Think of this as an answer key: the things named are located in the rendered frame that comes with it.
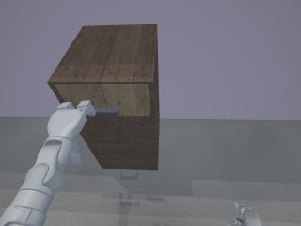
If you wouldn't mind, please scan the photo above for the left robot hand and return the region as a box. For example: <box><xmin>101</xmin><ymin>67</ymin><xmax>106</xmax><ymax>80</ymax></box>
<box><xmin>47</xmin><ymin>100</ymin><xmax>96</xmax><ymax>166</ymax></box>

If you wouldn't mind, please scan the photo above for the cabinet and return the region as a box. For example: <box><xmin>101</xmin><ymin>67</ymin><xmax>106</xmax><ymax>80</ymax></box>
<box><xmin>47</xmin><ymin>24</ymin><xmax>160</xmax><ymax>171</ymax></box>

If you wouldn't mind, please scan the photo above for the handle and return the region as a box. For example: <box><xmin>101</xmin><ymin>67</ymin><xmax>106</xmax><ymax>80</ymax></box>
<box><xmin>87</xmin><ymin>101</ymin><xmax>120</xmax><ymax>117</ymax></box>

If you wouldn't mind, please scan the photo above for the right robot hand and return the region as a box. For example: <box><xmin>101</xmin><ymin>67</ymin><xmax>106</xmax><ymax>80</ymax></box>
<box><xmin>227</xmin><ymin>199</ymin><xmax>262</xmax><ymax>226</ymax></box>

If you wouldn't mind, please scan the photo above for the left robot forearm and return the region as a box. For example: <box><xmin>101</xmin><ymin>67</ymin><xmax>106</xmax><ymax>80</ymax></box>
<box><xmin>0</xmin><ymin>136</ymin><xmax>73</xmax><ymax>226</ymax></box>

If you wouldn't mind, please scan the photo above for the drawer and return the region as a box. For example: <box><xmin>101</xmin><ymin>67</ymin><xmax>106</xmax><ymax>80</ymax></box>
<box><xmin>55</xmin><ymin>84</ymin><xmax>151</xmax><ymax>116</ymax></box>

